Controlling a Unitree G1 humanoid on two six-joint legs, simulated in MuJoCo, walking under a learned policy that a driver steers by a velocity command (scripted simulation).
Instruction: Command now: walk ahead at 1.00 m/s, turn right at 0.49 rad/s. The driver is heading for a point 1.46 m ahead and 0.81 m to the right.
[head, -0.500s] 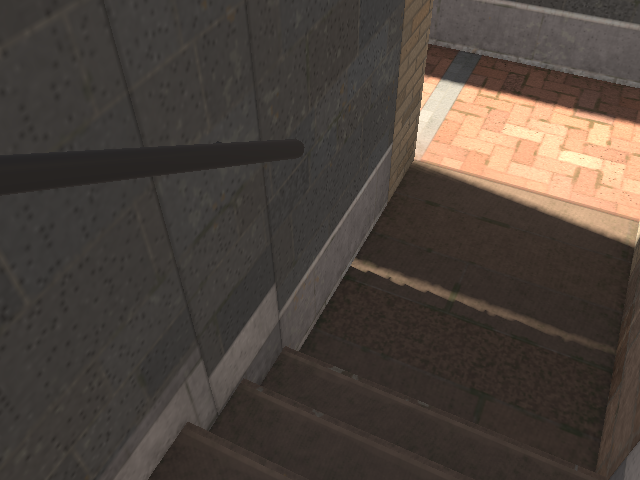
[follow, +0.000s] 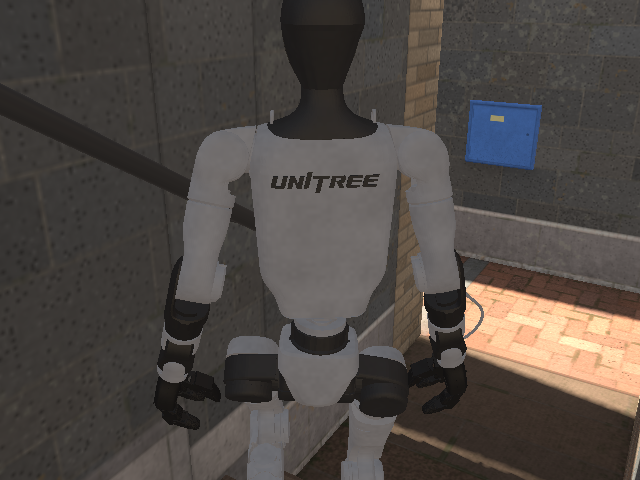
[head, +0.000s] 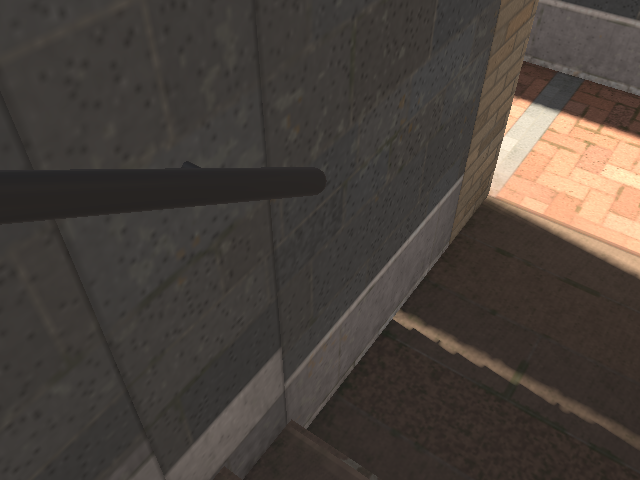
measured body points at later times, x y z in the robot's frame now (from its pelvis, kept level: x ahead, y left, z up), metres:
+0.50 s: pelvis +0.42 -0.05 -0.19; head +0.46 -0.05 +0.26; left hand +0.62 +0.18 -0.31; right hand +0.29 -0.32 -0.30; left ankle +0.37 +0.09 -0.88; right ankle +0.42 -0.18 -0.85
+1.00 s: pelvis +0.83 -0.27 -0.49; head +0.86 -0.27 -0.04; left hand +1.01 -0.08 -0.64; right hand +0.77 -0.57 -0.58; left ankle +0.96 -0.22 -1.21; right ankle +0.59 -0.18 -0.96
